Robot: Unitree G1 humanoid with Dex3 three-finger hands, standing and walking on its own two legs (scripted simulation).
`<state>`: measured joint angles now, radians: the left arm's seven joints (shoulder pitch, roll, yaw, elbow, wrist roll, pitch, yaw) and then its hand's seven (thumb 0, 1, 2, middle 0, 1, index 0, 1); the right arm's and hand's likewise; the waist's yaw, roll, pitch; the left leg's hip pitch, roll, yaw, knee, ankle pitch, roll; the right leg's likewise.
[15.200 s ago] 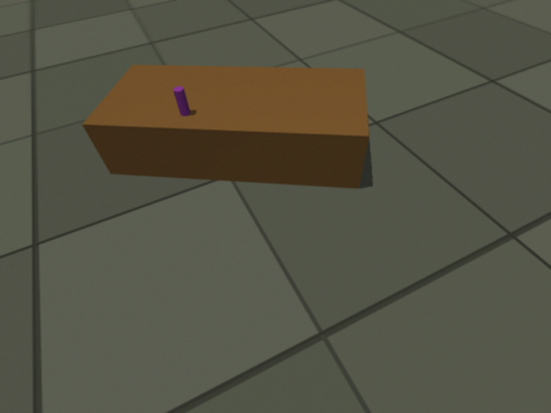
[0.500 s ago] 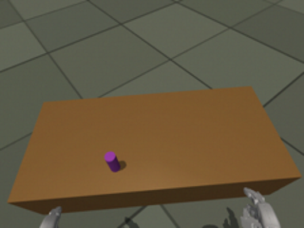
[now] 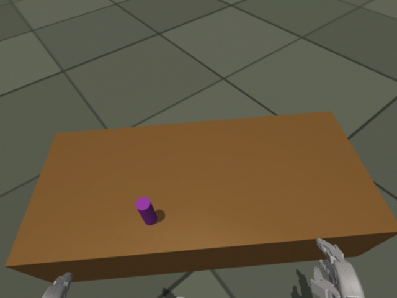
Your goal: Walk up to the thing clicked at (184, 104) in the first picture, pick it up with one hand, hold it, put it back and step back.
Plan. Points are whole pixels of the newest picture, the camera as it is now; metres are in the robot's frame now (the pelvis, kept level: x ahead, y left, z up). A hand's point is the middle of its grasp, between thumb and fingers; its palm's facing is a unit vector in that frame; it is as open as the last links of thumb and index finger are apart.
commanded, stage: go down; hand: left
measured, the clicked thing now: (147, 211) +0.46 +0.21 -0.32
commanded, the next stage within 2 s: none
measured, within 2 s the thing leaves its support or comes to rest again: neither
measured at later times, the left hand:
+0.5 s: hand out of the picture +0.12 +0.27 -0.08, palm faces +0.04 -0.94 -0.35, open 17.1 cm
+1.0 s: hand (48, 243) +0.26 +0.34 -0.02, palm faces +0.15 -0.96 -0.23, open 17.3 cm
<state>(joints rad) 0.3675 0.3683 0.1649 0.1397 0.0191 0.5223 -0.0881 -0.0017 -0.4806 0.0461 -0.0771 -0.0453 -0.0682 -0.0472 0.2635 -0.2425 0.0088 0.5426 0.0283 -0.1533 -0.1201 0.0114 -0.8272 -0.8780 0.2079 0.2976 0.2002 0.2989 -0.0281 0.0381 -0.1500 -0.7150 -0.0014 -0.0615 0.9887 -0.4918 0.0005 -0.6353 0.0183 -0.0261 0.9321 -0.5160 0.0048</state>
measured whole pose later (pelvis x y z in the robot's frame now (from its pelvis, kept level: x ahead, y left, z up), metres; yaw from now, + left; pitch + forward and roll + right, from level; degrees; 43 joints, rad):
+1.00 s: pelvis -0.02 +0.01 +0.00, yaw -1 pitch +13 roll -3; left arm -0.08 0.60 0.44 0.60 -0.08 0.24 -0.32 0.00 -0.50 0.06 -0.07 -0.02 -0.05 -0.03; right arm 0.30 -0.28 0.02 0.68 0.02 -0.28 -0.17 0.01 -0.86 -0.89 0.21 0.30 0.20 0.30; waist -0.07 0.02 -0.12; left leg -0.78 0.01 -0.06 1.01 -0.47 0.00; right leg -0.70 0.03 -0.03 0.94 -0.48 0.01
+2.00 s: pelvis -0.03 +0.02 -0.02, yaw -2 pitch +20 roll -4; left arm -0.45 0.77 0.61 1.11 -0.06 -0.20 -0.50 -0.01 -0.55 0.06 -0.07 -0.01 -0.05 -0.03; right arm 0.32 -0.29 0.06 0.70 -0.02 -0.18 -0.13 0.01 -0.88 -0.90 0.21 0.30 0.20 0.30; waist -0.08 -0.01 -0.10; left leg -0.97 0.02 -0.06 1.10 -0.47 0.02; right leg -0.88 0.04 -0.02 1.01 -0.47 0.02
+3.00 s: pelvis -0.04 +0.02 -0.05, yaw -2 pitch +25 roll -6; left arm -0.64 0.90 0.69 1.20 -0.08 -0.26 -0.59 -0.01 -0.52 0.07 -0.06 -0.02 -0.04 -0.04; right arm 0.29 -0.31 0.10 0.69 -0.04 -0.17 -0.11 0.01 -0.89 -0.90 0.21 0.30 0.20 0.30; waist -0.11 -0.02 -0.10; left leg -1.16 0.01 -0.09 1.23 -0.51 0.02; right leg -1.06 0.04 -0.05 1.13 -0.51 0.02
